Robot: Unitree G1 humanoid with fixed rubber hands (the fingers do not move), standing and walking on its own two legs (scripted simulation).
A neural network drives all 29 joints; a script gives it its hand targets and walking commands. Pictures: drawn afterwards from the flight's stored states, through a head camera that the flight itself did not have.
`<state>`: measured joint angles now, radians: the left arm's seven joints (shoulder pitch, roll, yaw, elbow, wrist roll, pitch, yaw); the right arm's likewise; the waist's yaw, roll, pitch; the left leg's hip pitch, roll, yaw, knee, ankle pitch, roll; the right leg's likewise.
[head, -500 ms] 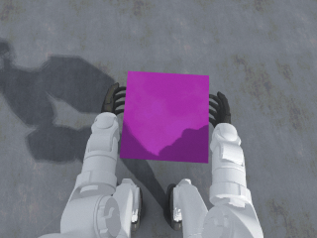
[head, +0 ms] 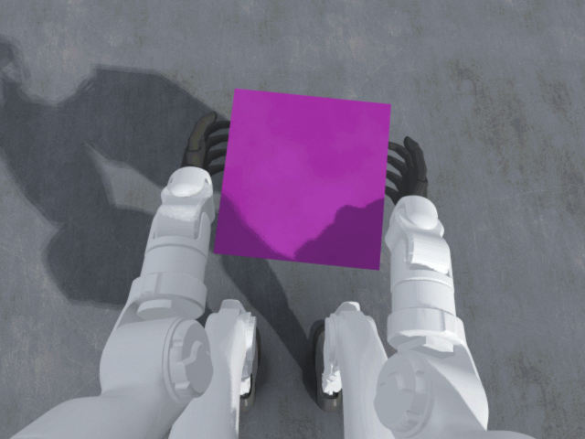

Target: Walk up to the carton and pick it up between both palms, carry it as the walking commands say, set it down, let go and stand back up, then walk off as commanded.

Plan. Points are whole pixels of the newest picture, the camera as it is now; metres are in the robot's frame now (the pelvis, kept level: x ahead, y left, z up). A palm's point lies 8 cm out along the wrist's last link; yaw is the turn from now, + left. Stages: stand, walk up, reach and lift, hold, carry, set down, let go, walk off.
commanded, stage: set down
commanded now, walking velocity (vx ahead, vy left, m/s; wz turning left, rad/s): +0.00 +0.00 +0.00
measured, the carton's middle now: (301, 194) +0.44 -0.01 -0.15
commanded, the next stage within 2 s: none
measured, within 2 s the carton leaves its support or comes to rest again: neither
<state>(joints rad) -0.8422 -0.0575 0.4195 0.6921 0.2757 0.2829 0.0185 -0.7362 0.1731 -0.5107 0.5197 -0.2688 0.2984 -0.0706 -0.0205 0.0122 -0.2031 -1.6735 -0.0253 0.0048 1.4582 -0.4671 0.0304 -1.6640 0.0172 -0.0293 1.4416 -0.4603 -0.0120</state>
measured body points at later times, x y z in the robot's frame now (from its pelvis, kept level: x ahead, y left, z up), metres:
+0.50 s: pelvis -0.01 +0.01 -0.07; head +0.26 +0.02 +0.29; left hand +0.49 +0.14 -0.16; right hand +0.46 -0.15 -0.16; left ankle +0.08 +0.10 -0.55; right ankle +0.08 -0.11 -0.55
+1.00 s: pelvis -0.02 +0.00 -0.13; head +0.29 +0.02 +0.19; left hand +0.52 +0.14 -0.25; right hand +0.48 -0.15 -0.25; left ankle +0.08 +0.10 -0.55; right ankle +0.08 -0.11 -0.55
